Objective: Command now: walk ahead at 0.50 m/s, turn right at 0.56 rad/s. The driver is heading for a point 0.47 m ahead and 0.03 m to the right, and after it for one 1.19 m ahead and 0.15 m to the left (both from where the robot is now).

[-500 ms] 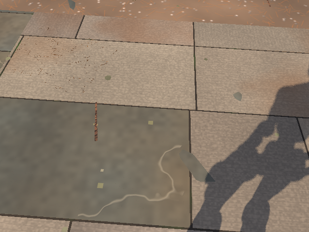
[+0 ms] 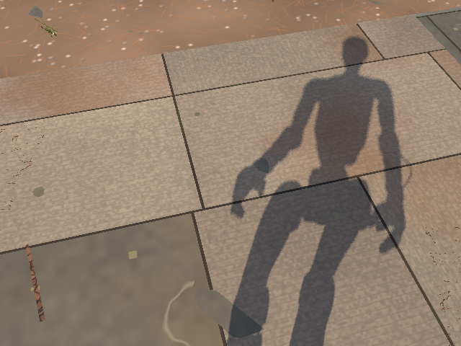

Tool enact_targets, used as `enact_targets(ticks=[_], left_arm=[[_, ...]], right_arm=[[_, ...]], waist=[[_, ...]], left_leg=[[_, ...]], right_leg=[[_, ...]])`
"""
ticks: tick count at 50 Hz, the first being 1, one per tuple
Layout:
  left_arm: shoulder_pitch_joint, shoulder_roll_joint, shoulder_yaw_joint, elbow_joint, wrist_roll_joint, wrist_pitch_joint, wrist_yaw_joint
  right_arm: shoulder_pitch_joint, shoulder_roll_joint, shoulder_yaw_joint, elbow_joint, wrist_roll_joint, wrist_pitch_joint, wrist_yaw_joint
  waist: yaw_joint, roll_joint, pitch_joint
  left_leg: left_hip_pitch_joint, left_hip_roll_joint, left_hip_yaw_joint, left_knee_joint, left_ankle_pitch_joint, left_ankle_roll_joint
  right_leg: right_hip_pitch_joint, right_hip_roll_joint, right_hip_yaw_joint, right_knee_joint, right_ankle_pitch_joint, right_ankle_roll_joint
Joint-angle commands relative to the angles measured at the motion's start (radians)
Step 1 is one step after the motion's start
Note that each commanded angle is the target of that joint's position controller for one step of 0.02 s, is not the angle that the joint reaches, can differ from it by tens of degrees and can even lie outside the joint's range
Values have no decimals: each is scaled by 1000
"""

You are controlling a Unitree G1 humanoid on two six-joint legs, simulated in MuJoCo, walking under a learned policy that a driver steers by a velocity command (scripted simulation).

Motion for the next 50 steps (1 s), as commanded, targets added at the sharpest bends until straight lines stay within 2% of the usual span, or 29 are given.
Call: enact_targets(ticks=[1,2,3,6,10,13,17,19,20,21,22,23,24,25,26,27,28,29,30,32,34,36,40,43,45,47,48,49,50], left_arm=[[110,122,30,-7,-18,-11,22],[95,109,23,-13,-22,-22,25],[109,111,20,-12,-26,-34,24],[172,153,28,-3,-27,-49,20],[268,157,27,0,-24,-42,18],[319,163,27,-1,-21,-38,23],[362,153,18,7,-10,-41,34],[334,165,16,5,-6,-47,41],[307,180,18,0,-6,-52,42],[293,194,20,1,-3,-56,39],[272,196,19,3,-6,-60,34],[292,138,3,-22,-13,-66,32],[488,54,-8,-3,-58,-57,32],[451,132,-1,16,-11,-51,41],[348,123,-2,-2,-1,-48,38],[272,118,-8,-21,8,-49,35],[229,116,-8,-36,14,-42,29],[230,107,-12,-44,21,-30,22],[227,98,-15,-48,20,-21,19],[224,80,-23,-59,14,-6,19],[187,75,-29,-74,9,6,25],[133,79,-32,-92,6,18,32],[27,90,-36,-125,-2,36,41],[-16,93,-39,-146,-10,36,52],[-5,91,-42,-153,-19,26,60],[69,88,-43,-141,-24,10,68],[107,111,-37,-135,-16,-2,76],[101,185,-25,-149,2,-7,86],[30,272,-6,-172,3,5,81]], right_arm=[[-46,-122,-23,-117,-11,-25,4],[-18,-110,-20,-111,-29,-4,7],[-18,-105,-20,-117,-37,14,11],[-95,-95,-15,-157,-36,40,20],[-264,-108,-11,-223,-31,45,23],[-356,-109,-3,-261,-26,41,29],[-437,-105,12,-301,-20,23,38],[-384,-120,10,-295,-19,14,37],[-310,-140,2,-274,-18,10,31],[-199,-167,-11,-238,-15,4,21],[-50,-183,-19,-194,-19,-9,8],[100,-242,-31,-173,-40,-20,-7],[120,-338,-58,-154,-46,-11,0],[62,-255,-44,-163,-1,2,14],[-48,-182,-24,-175,11,1,17],[-83,-127,-7,-173,7,-2,22],[-77,-111,1,-159,11,-7,20],[-71,-111,3,-141,16,-7,17],[-59,-129,0,-131,15,-9,18],[-46,-176,-14,-123,12,-7,18],[-35,-199,-22,-123,6,5,16],[-15,-204,-26,-125,3,21,14],[4,-218,-42,-140,-1,54,11],[7,-225,-53,-154,-8,79,8],[-6,-228,-60,-165,-11,92,6],[-53,-226,-62,-182,-2,103,4],[-70,-206,-58,-195,7,105,1],[-22,-128,-39,-210,13,103,1],[21,-127,-41,-228,15,104,-7]], waist=[[6,62,-36],[-16,38,-50],[-22,26,-59],[-10,-7,-50],[55,-47,-29],[90,-62,-31],[118,-78,-17],[78,-88,-19],[42,-95,-42],[-5,-91,-95],[-83,-60,-162],[-120,22,-286],[-34,296,-407],[-17,115,-344],[11,50,-193],[9,4,-141],[14,27,-116],[32,62,-117],[40,76,-126],[57,74,-151],[56,78,-159],[42,93,-162],[10,105,-141],[-11,124,-107],[-11,134,-98],[33,129,-95],[46,96,-98],[6,-94,-123],[-31,-273,-100]], left_leg=[[-368,63,-115,3,78,-12],[-310,71,-116,-39,87,-27],[-292,69,-109,-68,85,-41],[-332,65,-80,-174,159,-72],[-429,48,-76,-344,292,-82],[-455,20,-81,-452,347,-74],[-409,-14,-57,-606,376,-32],[-282,-33,-60,-683,349,8],[-170,-60,-53,-707,308,29],[-41,-92,-41,-724,267,50],[129,-76,-44,-794,349,76],[364,121,-240,-765,429,120],[585,398,-708,-813,728,318],[480,354,-768,-864,765,318],[345,308,-585,-866,826,301],[275,250,-471,-876,940,275],[242,199,-395,-893,1004,249],[197,160,-348,-910,1032,230],[173,142,-324,-912,1078,223],[141,128,-296,-910,1142,235],[111,114,-286,-910,1108,237],[86,102,-301,-913,994,225],[41,87,-377,-922,646,202],[39,86,-455,-904,489,202],[50,86,-509,-873,508,194],[27,55,-541,-823,499,147],[-27,14,-529,-774,390,98],[-103,-77,-397,-595,97,40],[-259,-241,-178,-414,-232,4]], right_leg=[[285,-321,456,-348,276,-164],[243,-284,401,-352,338,-148],[226,-264,381,-352,395,-146],[203,-222,346,-364,448,-127],[275,-206,375,-360,447,-82],[352,-208,400,-333,469,-73],[430,-236,405,-304,553,-61],[422,-256,402,-279,635,-31],[408,-253,389,-228,758,-11],[408,-237,374,-113,876,4],[371,-187,319,73,871,28],[219,-126,280,343,564,52],[-68,75,193,703,-283,109],[-123,26,262,775,-283,98],[-151,-25,243,756,-207,109],[-159,-61,215,701,-171,117],[-164,-91,199,648,-155,126],[-124,-102,186,599,-141,138],[-95,-100,174,568,-134,149],[-78,-94,153,515,-135,174],[-83,-95,138,438,-121,192],[-83,-98,133,380,-88,200],[-72,-96,145,293,-59,197],[-62,-80,155,209,-113,192],[-21,-65,160,116,-151,180],[102,-59,160,-106,-79,163],[197,-111,202,-244,-8,148],[280,-341,399,-340,19,96],[259,-529,622,-348,295,-44]])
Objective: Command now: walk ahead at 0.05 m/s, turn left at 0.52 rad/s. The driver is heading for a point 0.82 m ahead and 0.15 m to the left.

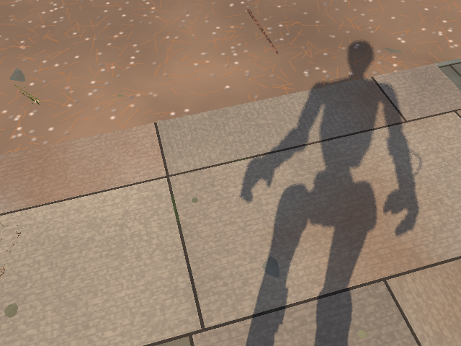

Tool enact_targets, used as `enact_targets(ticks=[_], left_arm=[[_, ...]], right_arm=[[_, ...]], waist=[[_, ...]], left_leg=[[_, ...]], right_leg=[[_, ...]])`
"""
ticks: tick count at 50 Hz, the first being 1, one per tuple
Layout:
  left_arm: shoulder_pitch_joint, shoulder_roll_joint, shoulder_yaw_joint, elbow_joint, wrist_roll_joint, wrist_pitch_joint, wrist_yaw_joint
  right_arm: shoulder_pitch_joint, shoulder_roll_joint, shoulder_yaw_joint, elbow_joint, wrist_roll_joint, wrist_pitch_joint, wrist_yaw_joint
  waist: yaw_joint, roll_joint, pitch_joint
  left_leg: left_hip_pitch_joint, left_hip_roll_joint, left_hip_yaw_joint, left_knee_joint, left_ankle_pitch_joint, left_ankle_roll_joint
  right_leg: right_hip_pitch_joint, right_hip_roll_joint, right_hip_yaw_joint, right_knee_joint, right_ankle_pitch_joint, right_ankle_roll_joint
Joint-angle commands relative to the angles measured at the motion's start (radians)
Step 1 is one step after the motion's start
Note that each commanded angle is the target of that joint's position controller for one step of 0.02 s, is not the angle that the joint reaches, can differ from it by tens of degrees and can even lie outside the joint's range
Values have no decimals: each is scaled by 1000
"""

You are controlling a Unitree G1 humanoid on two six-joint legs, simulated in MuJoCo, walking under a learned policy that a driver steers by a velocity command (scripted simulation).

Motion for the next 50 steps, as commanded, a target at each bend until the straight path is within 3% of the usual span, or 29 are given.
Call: enact_targets(ticks=[1,2,3,5,6,11,16,19,20,21,22,23,24,26,28,31,38,41,43,44,45,46,47,48,50], left_arm=[[68,211,57,-60,5,-2,4],[37,142,38,-70,0,-1,1],[-5,114,30,-80,3,2,-2],[-12,120,31,-91,10,1,2],[10,124,34,-88,12,1,1],[104,161,55,-67,12,2,-6],[92,198,74,-69,20,6,-29],[87,221,85,-66,13,15,-37],[73,223,87,-65,3,20,-37],[101,212,87,-55,2,23,-39],[141,152,75,-70,12,31,-45],[48,111,57,-145,13,48,-28],[25,146,62,-133,14,60,-20],[73,147,67,-88,-11,55,-32],[119,167,75,-56,10,52,-42],[118,143,69,-46,1,62,-50],[74,109,51,-31,-1,70,-38],[95,102,45,-10,-11,61,-26],[146,78,35,20,-8,47,-18],[154,92,33,28,3,33,-12],[158,139,33,26,18,18,-7],[71,175,36,23,0,14,-17],[30,131,27,22,-4,9,-29],[31,108,20,28,-4,5,-34],[75,116,19,60,-7,2,-27]], right_arm=[[59,-118,-25,-73,-21,-2,-13],[45,-128,-35,-58,-19,3,-7],[49,-120,-36,-49,-17,12,-1],[42,-108,-32,-53,-16,29,19],[25,-104,-29,-60,-10,33,26],[-75,-83,-13,-110,-5,46,43],[-115,-68,3,-147,6,46,52],[-99,-69,4,-158,9,36,52],[-67,-63,5,-150,4,28,48],[-42,-84,1,-141,-9,16,38],[-22,-182,-18,-146,-22,1,25],[15,-312,-52,-154,-14,-3,26],[43,-254,-44,-144,-6,-3,23],[-95,-148,-7,-155,-6,1,11],[-127,-111,8,-161,1,-5,0],[-85,-106,15,-141,3,-17,0],[-52,-106,29,-93,-15,-22,-6],[-70,-103,35,-74,-18,-23,-7],[-103,-89,45,-62,-6,-23,-13],[-90,-63,56,-57,-3,-30,-14],[-58,-28,67,-54,-3,-37,-11],[-11,-26,64,-30,3,-29,-10],[-19,-45,65,-1,-13,-23,-13],[-41,-64,58,16,-12,-23,-13],[-54,-84,50,38,-7,-28,-10]], waist=[[18,-179,-81],[2,-107,-59],[-18,-94,-35],[-11,-173,-45],[2,-176,-52],[60,-184,-70],[71,-217,-79],[56,-218,-88],[27,-193,-91],[13,-119,-91],[26,147,-78],[-9,276,-31],[-29,131,-42],[52,92,2],[63,120,-49],[51,72,-75],[16,94,-26],[26,87,-33],[72,49,-40],[70,9,-61],[42,-84,-87],[-20,-157,-42],[-9,-148,-35],[13,-134,-9],[34,-128,-9]], left_leg=[[-194,41,94,429,-310,-29],[-177,59,84,490,-248,-34],[-168,73,94,531,-191,-48],[-191,74,121,583,-123,-73],[-197,74,131,577,-109,-84],[-208,106,156,419,-122,-100],[-37,119,227,198,-149,-61],[49,109,259,38,-103,-30],[126,99,269,-92,-9,-14],[217,107,212,-224,97,0],[322,334,-110,-339,203,46],[240,536,-357,-309,545,210],[240,510,-278,-290,587,256],[185,365,-105,-294,508,189],[223,306,-40,-279,615,164],[264,314,-36,-282,612,166],[216,324,-86,-291,413,181],[173,322,-112,-266,425,176],[123,296,-105,-228,409,132],[68,278,-105,-221,346,85],[30,222,-50,-169,244,46],[112,125,30,-224,85,30],[199,142,29,-255,114,23],[198,148,10,-267,164,24],[194,169,2,-259,240,27]], right_leg=[[156,-472,433,-238,383,-248],[122,-404,327,-225,398,-233],[99,-335,220,-218,394,-196],[136,-264,102,-196,467,-165],[154,-256,74,-187,490,-166],[261,-314,53,-170,461,-197],[186,-332,-14,-139,410,-180],[167,-344,-37,-78,385,-150],[126,-331,-70,-22,335,-114],[48,-306,-112,66,217,-51],[-161,-203,-205,321,-133,27],[-328,-45,-134,464,-424,59],[-318,-82,-39,572,-399,59],[-277,-100,-7,559,-230,49],[-234,-82,-31,578,-154,55],[-214,-73,-30,541,-133,62],[-87,-55,-29,249,-184,38],[19,-36,-35,116,-178,20],[160,-39,-37,-123,1,4],[264,-99,34,-201,117,-4],[326,-234,173,-233,217,-28],[156,-283,201,-198,295,-92],[100,-252,173,-194,212,-85],[96,-194,130,-196,143,-50],[126,-150,95,-196,126,-26]])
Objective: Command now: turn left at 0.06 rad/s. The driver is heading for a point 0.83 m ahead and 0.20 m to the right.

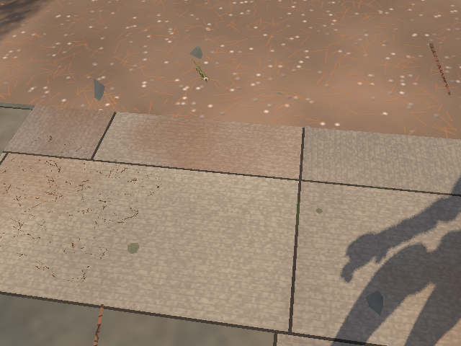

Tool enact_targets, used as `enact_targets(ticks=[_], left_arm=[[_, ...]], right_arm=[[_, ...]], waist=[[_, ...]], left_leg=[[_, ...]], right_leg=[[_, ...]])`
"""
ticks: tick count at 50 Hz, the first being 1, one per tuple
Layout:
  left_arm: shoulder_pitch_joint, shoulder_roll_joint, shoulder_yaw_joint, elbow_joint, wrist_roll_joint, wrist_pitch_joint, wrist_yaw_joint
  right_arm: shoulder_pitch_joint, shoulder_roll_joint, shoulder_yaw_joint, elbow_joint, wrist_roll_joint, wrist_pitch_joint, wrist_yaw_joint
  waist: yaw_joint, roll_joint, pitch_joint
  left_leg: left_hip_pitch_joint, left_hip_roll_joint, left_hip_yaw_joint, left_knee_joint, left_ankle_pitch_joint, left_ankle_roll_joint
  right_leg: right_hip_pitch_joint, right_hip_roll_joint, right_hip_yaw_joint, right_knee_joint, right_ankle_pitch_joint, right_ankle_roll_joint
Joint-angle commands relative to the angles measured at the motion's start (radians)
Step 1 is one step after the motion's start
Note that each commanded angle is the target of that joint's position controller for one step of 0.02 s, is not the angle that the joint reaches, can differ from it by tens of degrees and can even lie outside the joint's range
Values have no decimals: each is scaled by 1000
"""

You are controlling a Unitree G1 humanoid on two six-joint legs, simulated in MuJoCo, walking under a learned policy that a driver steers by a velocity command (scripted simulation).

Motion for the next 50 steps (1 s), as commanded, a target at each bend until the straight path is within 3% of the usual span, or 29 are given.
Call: enact_targets(ticks=[1,5,16,17,19,20,22,24,26,28,30,31,32,33,34,35,36,38,41,46,48,50], left_arm=[[3,136,26,-16,-7,-22,7],[4,121,21,21,-4,-21,8],[14,103,6,125,-3,-26,10],[26,103,6,136,-2,-25,9],[50,147,25,146,0,-14,8],[76,160,32,152,1,-8,5],[135,176,47,176,2,-6,5],[144,159,51,179,10,-21,1],[126,163,57,176,7,-39,-2],[107,159,61,175,2,-50,-6],[74,158,65,167,-4,-49,-9],[71,145,63,161,0,-50,-11],[49,105,52,142,6,-58,-14],[26,10,25,98,-2,-69,-26],[-9,94,45,81,24,-69,-30],[-28,108,50,78,27,-72,-39],[-10,86,46,94,20,-79,-50],[21,75,46,117,20,-79,-62],[-13,55,46,108,16,-62,-64],[-203,17,27,23,14,-56,-64],[-269,1,15,-9,12,-56,-67],[-280,13,14,-27,11,-56,-66]], right_arm=[[18,-133,-33,-3,1,-15,-2],[26,-104,-24,61,5,-17,-10],[48,-94,-13,186,6,-17,-19],[57,-89,-10,195,5,-16,-19],[56,-104,-18,193,-2,-11,-18],[36,-104,-20,183,-10,-9,-13],[1,-61,-11,156,-27,-19,1],[-24,-74,-16,134,-26,-38,10],[-16,-74,-20,126,-19,-58,23],[-13,-65,-22,119,-10,-71,28],[89,-41,-25,153,-5,-76,24],[167,-49,-32,184,-5,-78,17],[259,-90,-44,206,-12,-85,7],[381,-190,-67,218,-15,-90,0],[393,-206,-73,244,-12,-82,1],[288,-159,-63,208,-12,-84,6],[219,-129,-55,183,-8,-95,11],[185,-93,-44,169,-5,-115,5],[270,-67,-35,204,-5,-129,-2],[284,-39,-19,207,-8,-132,-10],[293,-47,-17,212,-7,-133,-15],[303,-69,-20,220,-5,-134,-22]], waist=[[5,-116,-13],[11,-46,-1],[6,-27,7],[8,-33,-14],[18,-80,12],[33,-107,51],[49,-180,115],[46,-139,124],[24,-118,98],[9,-137,91],[-41,-122,77],[-65,-83,64],[-100,23,44],[-134,267,-20],[-111,191,56],[-54,72,127],[-20,39,130],[10,31,92],[3,41,64],[-17,47,109],[-28,54,120],[-19,62,107]], left_leg=[[10,122,-109,-56,132,9],[-17,119,-108,-84,95,-5],[-2,134,-104,-90,99,-8],[2,123,-95,-86,25,-4],[-78,63,-46,7,-226,17],[-164,41,-26,71,-313,25],[-271,38,69,253,-252,20],[-337,92,62,380,-245,15],[-339,111,70,364,-245,14],[-223,94,106,255,-213,17],[9,52,166,80,-82,22],[149,30,163,30,-82,22],[279,133,12,-56,-189,35],[373,396,-422,-256,-534,109],[268,481,-580,-304,-632,180],[190,448,-508,-290,-583,178],[150,395,-411,-294,-457,156],[160,329,-226,-303,-184,112],[210,293,-52,-264,175,87],[156,261,110,-264,434,67],[145,263,154,-264,509,60],[184,282,188,-217,694,52]], right_leg=[[4,-116,120,-102,149,-34],[19,-120,123,-102,116,-46],[0,-107,123,-119,93,-51],[5,-100,125,-131,-9,-54],[-20,-95,167,-147,-331,-91],[-31,-130,232,-184,-482,-125],[-36,-270,410,-292,-617,-210],[-24,-322,454,-330,-511,-243],[8,-292,378,-312,-401,-227],[-51,-234,280,-280,-316,-198],[-184,-180,196,-199,-308,-173],[-277,-146,166,-116,-320,-158],[-392,-90,96,57,-300,-129],[-544,34,-57,397,-299,-79],[-623,22,-17,579,-320,-91],[-640,-39,29,652,-215,-101],[-614,-66,37,655,-122,-96],[-562,-85,25,640,-15,-71],[-592,-61,11,668,46,-53],[-589,-36,-66,468,154,-38],[-518,-23,-122,332,185,-48],[-438,2,-162,245,177,-81]])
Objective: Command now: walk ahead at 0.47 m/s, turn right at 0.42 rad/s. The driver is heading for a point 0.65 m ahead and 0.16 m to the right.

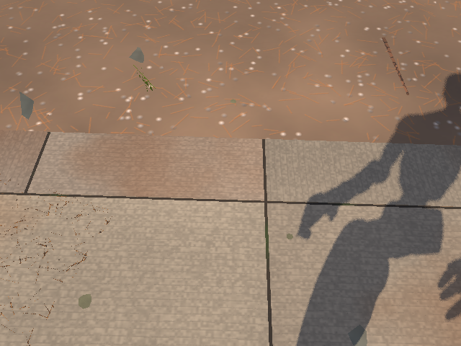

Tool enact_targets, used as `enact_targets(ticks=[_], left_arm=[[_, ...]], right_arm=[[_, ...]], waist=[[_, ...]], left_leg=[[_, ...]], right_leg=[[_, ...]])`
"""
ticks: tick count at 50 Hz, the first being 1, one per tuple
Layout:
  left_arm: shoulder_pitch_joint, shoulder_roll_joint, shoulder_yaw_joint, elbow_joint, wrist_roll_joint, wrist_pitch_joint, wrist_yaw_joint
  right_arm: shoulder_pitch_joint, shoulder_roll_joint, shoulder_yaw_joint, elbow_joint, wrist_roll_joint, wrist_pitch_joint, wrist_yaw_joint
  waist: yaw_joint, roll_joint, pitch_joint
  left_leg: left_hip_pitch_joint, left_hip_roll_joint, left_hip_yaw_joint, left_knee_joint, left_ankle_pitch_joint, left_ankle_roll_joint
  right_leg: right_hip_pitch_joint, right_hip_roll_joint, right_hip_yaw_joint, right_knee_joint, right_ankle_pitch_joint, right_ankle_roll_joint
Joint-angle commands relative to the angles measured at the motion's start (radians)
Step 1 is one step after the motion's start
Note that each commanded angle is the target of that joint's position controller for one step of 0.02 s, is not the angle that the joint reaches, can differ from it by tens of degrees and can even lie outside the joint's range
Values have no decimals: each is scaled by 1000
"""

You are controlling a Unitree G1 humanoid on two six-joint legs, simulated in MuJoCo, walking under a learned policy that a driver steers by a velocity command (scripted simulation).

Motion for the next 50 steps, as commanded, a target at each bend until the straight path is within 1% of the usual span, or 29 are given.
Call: enact_targets(ticks=[1,3,4,5,6,7,8,9,10,11,13,16,21,27,29,30,31,32,33,34,35,36,37,39,41,42,45,47,50], left_arm=[[-98,38,-1,-94,-2,-15,2],[55,77,18,-55,1,-20,11],[182,101,33,-16,2,-23,14],[309,133,53,21,12,-27,19],[394,216,81,29,20,-23,32],[343,279,98,4,9,-8,31],[294,251,97,4,-17,-1,32],[230,201,85,-7,-20,-3,37],[192,150,73,-8,-15,-8,37],[174,129,65,-12,-16,-17,42],[182,125,59,-11,-21,-38,46],[240,169,68,-6,-26,-50,47],[366,168,70,-6,-25,-37,47],[444,183,72,-18,-7,-28,63],[404,202,77,-37,-5,-30,71],[359,216,80,-51,-4,-33,70],[340,226,82,-59,-6,-40,62],[317,219,80,-69,-18,-52,50],[343,130,58,-111,-43,-60,44],[461,105,54,-130,-52,-51,48],[428,174,61,-97,-13,-31,57],[353,169,62,-101,-4,-26,47],[319,147,60,-109,-3,-22,38],[310,124,59,-116,14,0,25],[312,104,56,-125,12,13,22],[297,97,54,-132,11,15,20],[212,78,40,-166,8,17,11],[153,56,21,-180,6,13,4],[95,67,11,-189,9,10,8]], right_arm=[[38,-157,-24,-17,4,-11,-15],[11,-188,-35,-28,4,-3,-26],[-8,-204,-41,-38,1,5,-26],[-33,-214,-46,-53,3,9,-19],[-34,-174,-41,-89,-2,6,-7],[2,-109,-37,-149,17,0,14],[-118,-177,-47,-180,1,-11,19],[-177,-185,-49,-208,8,-25,25],[-179,-180,-52,-206,7,-28,22],[-180,-170,-52,-212,-7,-12,19],[-156,-138,-47,-220,-27,30,24],[-245,-134,-47,-271,-31,58,31],[-458,-146,-46,-360,-22,64,41],[-620,-155,-30,-445,-9,48,49],[-570,-177,-33,-448,-4,38,46],[-485,-198,-41,-427,-1,33,39],[-360,-231,-56,-390,1,25,29],[-209,-266,-69,-361,-8,11,14],[-64,-351,-89,-362,-37,10,-7],[-114,-393,-102,-364,-39,26,1],[-183,-287,-89,-378,-21,37,7],[-244,-203,-69,-386,-12,37,10],[-270,-175,-60,-382,-17,35,13],[-240,-168,-54,-351,-10,18,12],[-196,-172,-55,-325,3,-7,24],[-192,-178,-56,-317,6,-13,27],[-207,-186,-55,-306,4,-4,28],[-213,-189,-53,-299,7,7,28],[-158,-213,-61,-269,12,20,27]], waist=[[24,126,77],[95,146,-15],[144,160,-87],[209,144,-144],[223,12,-222],[136,-190,-312],[146,-19,-212],[115,24,-93],[63,105,-18],[28,119,7],[-6,85,-3],[7,38,11],[96,-12,8],[147,-40,9],[105,-55,0],[58,-61,-28],[6,-43,-95],[-72,-3,-184],[-103,135,-346],[-7,337,-411],[15,161,-269],[15,64,-132],[29,52,-72],[52,113,-21],[66,121,-50],[72,130,-58],[71,161,-57],[59,171,-66],[29,167,-80]], left_leg=[[-94,269,3,76,986,34],[-58,286,31,303,1228,23],[-71,298,29,473,1217,26],[-172,279,44,698,1045,23],[-385,206,55,1045,503,12],[-782,-14,-74,1385,-202,-30],[-913,62,-202,1379,-100,-6],[-913,110,-200,1293,-3,-3],[-847,143,-192,1196,36,-10],[-776,162,-196,1133,33,-28],[-693,174,-186,1041,21,-61],[-737,178,-146,905,106,-99],[-843,150,-132,682,299,-116],[-855,88,-135,491,285,-90],[-723,68,-150,401,252,-66],[-575,42,-145,361,210,-47],[-403,20,-136,330,202,-26],[-168,91,-189,290,222,6],[90,366,-470,278,59,61],[179,541,-890,168,69,166],[41,496,-838,162,-68,158],[-109,439,-662,132,-47,135],[-196,389,-538,98,38,110],[-294,336,-369,91,429,102],[-290,330,-274,123,803,120],[-283,325,-235,124,878,125],[-296,285,-131,113,915,116],[-335,247,-64,116,897,98],[-295,264,-78,157,858,89]], right_leg=[[117,63,-88,-117,1,-46],[267,119,-105,-124,-65,-94],[391,133,-86,-152,-81,-124],[567,121,-37,-233,-79,-161],[758,-96,254,-260,-195,-231],[990,-336,853,-406,-185,-421],[918,-300,793,-487,-288,-387],[768,-282,668,-523,-254,-343],[624,-241,577,-547,-120,-297],[523,-192,497,-548,2,-270],[436,-131,399,-550,138,-248],[411,-82,347,-562,191,-225],[543,-56,369,-528,270,-144],[711,-86,438,-440,400,-148],[692,-95,455,-396,451,-121],[644,-81,444,-336,546,-94],[616,-50,432,-209,619,-73],[509,5,397,-11,514,-52],[327,80,301,282,114,-26],[93,183,218,477,-504,-14],[27,79,217,548,-407,-22],[33,47,201,516,-313,-14],[49,18,189,477,-270,-8],[98,8,172,442,-269,15],[112,33,167,418,-271,27],[100,43,165,392,-250,34],[100,45,134,213,-149,51],[198,43,87,45,-57,53],[276,46,60,-89,-20,46]])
